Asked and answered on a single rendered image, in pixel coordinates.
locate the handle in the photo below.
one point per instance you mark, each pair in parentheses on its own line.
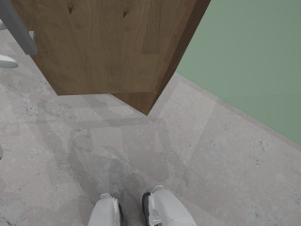
(15,26)

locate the robot right foot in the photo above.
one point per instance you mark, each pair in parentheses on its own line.
(145,206)

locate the cupboard door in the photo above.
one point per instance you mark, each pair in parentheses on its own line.
(89,47)

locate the left robot hand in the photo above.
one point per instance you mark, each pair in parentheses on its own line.
(6,61)

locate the left robot thigh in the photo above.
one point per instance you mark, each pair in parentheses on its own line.
(105,213)

